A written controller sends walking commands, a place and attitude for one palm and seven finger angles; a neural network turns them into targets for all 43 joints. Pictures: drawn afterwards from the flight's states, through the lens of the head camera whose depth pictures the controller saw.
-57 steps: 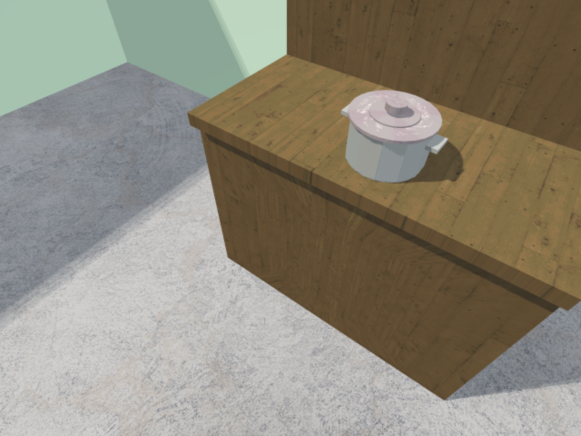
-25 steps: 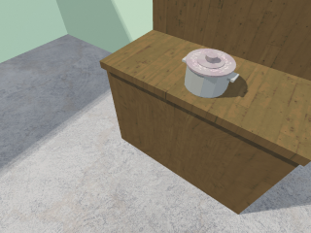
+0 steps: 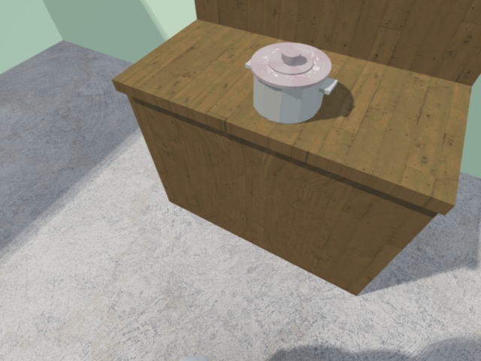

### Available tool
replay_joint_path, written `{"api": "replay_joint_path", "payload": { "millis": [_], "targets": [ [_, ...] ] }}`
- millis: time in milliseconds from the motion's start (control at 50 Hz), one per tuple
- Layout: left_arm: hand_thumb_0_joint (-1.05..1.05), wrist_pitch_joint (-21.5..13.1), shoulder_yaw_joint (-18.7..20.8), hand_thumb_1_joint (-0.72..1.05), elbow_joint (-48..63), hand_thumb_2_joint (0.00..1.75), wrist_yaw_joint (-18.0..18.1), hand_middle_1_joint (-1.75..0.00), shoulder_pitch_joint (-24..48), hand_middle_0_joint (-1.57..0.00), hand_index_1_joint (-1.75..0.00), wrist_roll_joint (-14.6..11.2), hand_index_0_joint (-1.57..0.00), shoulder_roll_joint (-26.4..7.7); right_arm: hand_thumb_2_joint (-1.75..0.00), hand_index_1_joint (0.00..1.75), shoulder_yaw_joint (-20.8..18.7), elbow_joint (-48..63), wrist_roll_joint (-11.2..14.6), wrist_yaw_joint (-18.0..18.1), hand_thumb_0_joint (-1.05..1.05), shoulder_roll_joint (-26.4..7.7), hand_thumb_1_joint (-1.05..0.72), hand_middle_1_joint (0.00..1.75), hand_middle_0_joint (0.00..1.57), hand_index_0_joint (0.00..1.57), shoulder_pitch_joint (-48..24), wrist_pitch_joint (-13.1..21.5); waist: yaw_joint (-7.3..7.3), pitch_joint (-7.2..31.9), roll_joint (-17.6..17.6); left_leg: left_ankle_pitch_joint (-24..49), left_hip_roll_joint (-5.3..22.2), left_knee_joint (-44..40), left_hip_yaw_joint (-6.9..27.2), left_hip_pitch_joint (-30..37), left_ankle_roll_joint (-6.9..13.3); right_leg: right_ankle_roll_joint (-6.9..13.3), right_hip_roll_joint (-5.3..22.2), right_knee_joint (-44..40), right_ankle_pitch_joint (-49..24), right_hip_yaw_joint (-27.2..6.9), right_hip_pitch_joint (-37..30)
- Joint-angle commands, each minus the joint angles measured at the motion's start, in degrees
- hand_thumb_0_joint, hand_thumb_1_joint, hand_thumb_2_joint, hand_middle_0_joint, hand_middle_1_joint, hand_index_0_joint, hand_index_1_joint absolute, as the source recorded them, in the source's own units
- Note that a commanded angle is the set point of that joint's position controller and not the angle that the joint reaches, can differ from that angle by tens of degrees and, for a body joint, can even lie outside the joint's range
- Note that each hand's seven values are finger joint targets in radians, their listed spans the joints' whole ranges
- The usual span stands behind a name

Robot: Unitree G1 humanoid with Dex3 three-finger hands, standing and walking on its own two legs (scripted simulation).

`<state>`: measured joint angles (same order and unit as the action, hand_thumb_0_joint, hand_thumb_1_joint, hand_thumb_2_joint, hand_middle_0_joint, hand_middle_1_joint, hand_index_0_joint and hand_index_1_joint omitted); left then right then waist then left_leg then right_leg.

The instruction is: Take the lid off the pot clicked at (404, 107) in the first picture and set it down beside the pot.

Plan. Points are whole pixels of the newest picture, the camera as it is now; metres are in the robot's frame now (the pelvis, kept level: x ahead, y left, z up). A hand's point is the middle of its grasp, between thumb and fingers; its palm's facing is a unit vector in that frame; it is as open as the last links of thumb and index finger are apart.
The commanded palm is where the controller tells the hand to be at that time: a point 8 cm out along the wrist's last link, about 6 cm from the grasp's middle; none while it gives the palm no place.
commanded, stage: turn to face it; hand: left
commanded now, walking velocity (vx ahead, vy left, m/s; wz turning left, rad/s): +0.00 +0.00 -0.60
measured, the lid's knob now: (291, 55) +0.76 -0.06 +0.10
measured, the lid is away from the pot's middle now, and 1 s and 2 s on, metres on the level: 0.00 0.00 0.00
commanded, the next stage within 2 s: take the last steps up to it in 0.62 s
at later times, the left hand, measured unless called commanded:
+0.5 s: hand out of the picture +0.13 +0.19 -0.15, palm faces -0.25 -0.92 -0.29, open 7.4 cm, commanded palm none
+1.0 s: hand (183, 345) +0.16 +0.13 -0.15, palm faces -0.43 -0.88 -0.18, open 7.4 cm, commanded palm none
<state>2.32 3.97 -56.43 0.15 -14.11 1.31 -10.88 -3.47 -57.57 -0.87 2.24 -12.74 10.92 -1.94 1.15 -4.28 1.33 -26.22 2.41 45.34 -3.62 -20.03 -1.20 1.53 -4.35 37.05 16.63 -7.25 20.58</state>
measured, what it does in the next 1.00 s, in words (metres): steps on the spot, turning right: right foot, then left foot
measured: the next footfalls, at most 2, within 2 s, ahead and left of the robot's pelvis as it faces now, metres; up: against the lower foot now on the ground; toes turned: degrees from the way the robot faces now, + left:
right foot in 0.42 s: +0.01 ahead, -0.13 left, +0.00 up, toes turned -19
left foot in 0.70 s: +0.07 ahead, +0.10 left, +0.00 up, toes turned -17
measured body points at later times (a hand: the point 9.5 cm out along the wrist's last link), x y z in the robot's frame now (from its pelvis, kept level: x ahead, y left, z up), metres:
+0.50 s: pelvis -0.02 +0.00 +0.00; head +0.02 -0.03 +0.44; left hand +0.15 +0.24 -0.13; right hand -0.02 -0.27 -0.15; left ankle +0.00 +0.14 -0.69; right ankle -0.03 -0.11 -0.73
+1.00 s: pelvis +0.01 +0.00 +0.01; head +0.03 +0.00 +0.46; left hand +0.19 +0.18 -0.14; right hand -0.13 -0.18 -0.14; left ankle +0.04 +0.11 -0.73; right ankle -0.06 -0.09 -0.72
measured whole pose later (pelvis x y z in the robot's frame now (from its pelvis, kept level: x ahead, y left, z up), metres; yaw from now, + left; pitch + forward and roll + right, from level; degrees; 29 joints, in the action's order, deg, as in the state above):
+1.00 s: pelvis +0.01 +0.00 +0.01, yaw -25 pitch +1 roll +0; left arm 0.8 2.5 -55.6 -1.4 -10.7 1.4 -10.6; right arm -0.9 -60.4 -1.7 0.8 -8.8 22.9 0.9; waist -2.6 -1.5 -0.3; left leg -17.5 2.6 29.1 -7.3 -12.3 0.8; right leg 1.3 2.0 30.0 22.3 4.2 12.7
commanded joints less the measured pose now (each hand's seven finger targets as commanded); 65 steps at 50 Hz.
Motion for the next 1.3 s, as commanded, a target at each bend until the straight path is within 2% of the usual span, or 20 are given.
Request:
{"api": "replay_joint_path", "payload": {
  "millis": [0,100,140,160,240,360,400,420,500,620,680,700,780,920,960,980,1000,1120,1240,1280],
  "targets": [
    [0.00,-0.88,3.42,0.90,4.65,0.90,1.39,-0.30,-1.14,-0.20,-0.30,0.23,-0.20,-11.60,-0.90,0.30,-0.76,6.89,0.59,0.55,0.00,-4.15,-0.90,0.30,0.20,0.20,-1.39,2.54,-0.08,7.48,-9.39,-4.99,0.46,6.18,5.68,-7.25,-0.45,11.28,16.57,-13.20,-29.94,-21.88,-11.84],
    [0.00,0.09,3.31,0.90,7.43,0.90,0.64,-0.30,3.65,-0.20,-0.30,-0.40,-0.20,-11.98,-0.90,0.30,-1.10,6.35,0.70,0.87,0.00,-5.37,-0.90,0.30,0.20,0.20,5.76,2.66,-3.84,9.52,-7.63,9.43,-1.22,-19.75,3.37,15.14,0.29,4.12,9.29,-8.99,-17.45,-17.72,1.43],
    [0.00,0.12,2.18,0.90,10.14,0.90,-0.62,-0.30,4.19,-0.20,-0.30,-0.61,-0.20,-7.06,-0.90,0.30,-2.74,8.65,-0.27,0.79,0.00,-13.81,-0.90,0.30,0.20,0.20,4.83,2.95,-3.68,6.10,14.58,8.59,21.28,-33.14,25.91,19.47,8.70,-2.32,-1.57,11.36,10.53,-1.05,17.47],
    [0.00,-0.05,2.98,0.90,11.17,0.90,-0.98,-0.30,5.06,-0.20,-0.30,0.00,-0.20,-9.05,-0.90,0.30,-2.58,10.13,-0.54,0.53,0.00,-14.24,-0.90,0.30,0.20,0.20,2.54,2.81,-3.09,3.54,10.68,8.18,26.36,-34.41,27.30,10.90,13.04,-3.91,3.09,22.51,12.73,1.33,16.28],
    [0.00,0.55,2.49,0.90,8.74,0.90,-2.26,-0.30,2.96,-0.20,-0.30,-0.17,-0.20,-7.56,-0.90,0.30,-1.15,11.41,-0.91,0.23,0.00,-9.82,-0.90,0.30,0.20,0.20,-4.33,2.95,0.14,2.51,7.45,24.74,15.96,-27.66,6.09,7.60,9.69,-4.62,6.97,22.27,8.07,5.64,10.95],
    [0.00,-0.78,1.67,0.90,8.46,0.90,-2.16,-0.30,-0.24,-0.20,-0.30,-0.24,-0.20,-7.42,-0.90,0.30,-2.26,9.18,-0.77,-0.74,0.00,-12.32,-0.90,0.30,0.20,0.20,0.83,1.91,0.12,6.31,4.54,27.66,13.15,-12.12,-1.82,4.58,4.61,-2.28,3.18,-6.68,-2.22,13.16,-9.98],
    [0.00,-1.93,3.96,0.90,7.72,0.90,-0.44,-0.30,-5.92,-0.20,-0.30,0.24,-0.20,-18.53,-0.90,0.30,-0.50,12.51,0.12,-1.16,0.00,-5.23,-0.90,0.30,0.20,0.20,-1.48,1.69,3.03,8.41,-20.59,-9.58,1.67,12.38,-4.99,-16.06,-1.90,8.36,26.50,-18.98,-24.72,-19.56,-21.01],
    [0.00,-1.48,3.58,0.90,7.73,0.90,0.20,-0.30,-7.59,-0.20,-0.30,-0.42,-0.20,-17.62,-0.90,0.30,-0.50,13.06,-0.12,-0.53,0.00,-6.42,-0.90,0.30,0.20,0.20,-3.61,1.41,4.26,7.97,-12.58,-9.09,2.69,17.33,3.30,-14.58,-0.97,12.24,26.89,-17.67,-23.87,-17.02,-16.92],
    [0.00,-1.09,2.36,0.90,10.04,0.90,1.01,-0.30,4.40,-0.20,-0.30,0.22,-0.20,-12.14,-0.90,0.30,-0.33,8.35,-0.11,-0.68,0.00,-5.85,-0.90,0.30,0.20,0.20,0.82,1.01,-1.89,7.16,-10.50,-0.80,3.35,14.93,2.82,-7.17,-1.56,9.69,18.03,-16.78,-18.68,-7.36,-7.40],
    [0.00,-0.07,2.12,0.90,8.40,0.90,0.62,-0.30,4.83,-0.20,-0.30,-0.24,-0.20,-12.04,-0.90,0.30,0.30,5.00,0.18,-0.29,0.00,-3.27,-0.90,0.30,0.20,0.20,7.89,1.58,-2.89,6.23,-9.65,8.68,-0.16,-12.45,-0.86,7.27,-0.62,6.42,14.64,-15.09,-9.23,-7.44,-2.54],
    [0.00,0.31,0.81,0.90,9.71,0.90,-0.23,-0.30,4.30,-0.20,-0.30,-0.94,-0.20,-5.70,-0.90,0.30,-0.96,6.12,-0.88,0.21,0.00,-11.81,-0.90,0.30,0.20,0.20,9.85,2.53,-3.45,2.90,15.35,8.46,19.89,-33.02,24.37,9.83,8.93,-1.84,1.60,5.98,10.31,6.31,9.89],
    [0.00,0.31,1.02,0.90,9.51,0.90,-0.27,-0.30,5.82,-0.20,-0.30,-0.20,-0.20,-6.95,-0.90,0.30,-0.87,5.95,-1.02,0.36,0.00,-11.68,-0.90,0.30,0.20,0.20,8.99,2.67,-3.73,2.05,14.19,10.77,22.18,-34.66,27.22,5.93,12.01,-2.19,2.96,16.54,14.09,4.34,9.61],
    [0.00,-0.82,0.22,0.90,5.66,0.90,-1.33,-0.30,4.20,-0.20,-0.30,0.29,-0.20,-4.55,-0.90,0.30,0.54,4.20,-1.16,0.13,0.00,-7.09,-0.90,0.30,0.20,0.20,6.89,3.69,-1.90,3.71,7.37,9.47,13.42,-32.85,12.29,10.65,10.18,-1.75,5.82,20.32,8.42,7.26,9.64],
    [0.00,-2.74,-0.65,0.90,3.76,0.90,-1.54,-0.30,3.31,-0.20,-0.30,0.02,-0.20,-1.73,-0.90,0.30,-0.03,-1.20,-0.78,-0.71,0.00,-6.69,-0.90,0.30,0.20,0.20,13.66,3.80,-2.29,2.60,5.91,5.41,10.53,-28.05,8.17,8.46,9.14,-0.54,4.46,-7.85,5.39,14.33,-7.22],
    [0.00,-3.55,0.61,0.90,0.85,0.90,-0.60,-0.30,-4.41,-0.20,-0.30,0.15,-0.20,-5.55,-0.90,0.30,0.62,-0.71,-0.03,-1.15,0.00,-3.21,-0.90,0.30,0.20,0.20,11.58,4.20,1.61,2.86,-3.84,0.46,5.06,-16.21,2.14,-7.17,5.18,2.45,11.99,-17.92,7.27,4.73,-24.94],
    [0.00,-3.88,1.98,0.90,-0.93,0.90,0.04,-0.30,-10.52,-0.20,-0.30,0.24,-0.20,-11.25,-0.90,0.30,1.17,1.61,0.11,-1.54,0.00,-0.55,-0.90,0.30,0.20,0.20,8.49,4.36,4.32,1.15,-16.56,-6.18,-1.36,-2.77,-4.49,-20.76,1.92,8.42,26.11,-26.30,14.76,-14.83,-30.81],
    [0.00,-3.97,2.41,0.90,-1.96,0.90,0.36,-0.30,-14.31,-0.20,-0.30,-0.31,-0.20,-13.18,-0.90,0.30,0.55,3.65,-0.85,-1.80,0.00,-3.23,-0.90,0.30,0.20,0.20,3.02,4.17,6.12,-0.15,-13.38,-7.66,0.72,7.45,0.48,-23.83,1.69,12.55,31.99,-30.17,17.40,-21.92,-26.24],
    [0.00,-6.15,0.94,0.90,-0.91,0.90,0.86,-0.30,-4.61,-0.20,-0.30,0.25,-0.20,-6.50,-0.90,0.30,-0.15,1.35,-0.50,-3.46,0.00,-0.41,-0.90,0.30,0.20,0.20,6.17,3.33,-1.58,-3.76,-10.27,9.40,4.39,9.61,0.79,-16.32,0.03,7.23,22.81,-27.57,-7.79,3.05,-13.93],
    [0.00,-5.77,1.39,0.90,-2.77,0.90,0.70,-0.30,-6.03,-0.20,-0.30,0.68,-0.20,-9.53,-0.90,0.30,0.21,3.11,-0.14,-4.41,0.00,0.16,-0.90,0.30,0.20,0.20,4.15,4.16,-1.38,-1.70,-12.14,13.18,0.58,-6.64,-4.44,-1.94,1.25,4.07,20.55,-21.45,-13.25,8.64,-10.26],
    [0.00,-5.31,1.33,0.90,-3.05,0.90,0.63,-0.30,-5.72,-0.20,-0.30,0.27,-0.20,-9.00,-0.90,0.30,-0.14,0.79,-0.67,-3.57,0.00,-2.26,-0.90,0.30,0.20,0.20,11.72,4.83,-5.21,2.08,-7.31,15.21,-2.03,-14.80,-5.94,12.03,2.08,2.56,17.32,-8.31,-18.61,11.61,-7.31]
  ]
}}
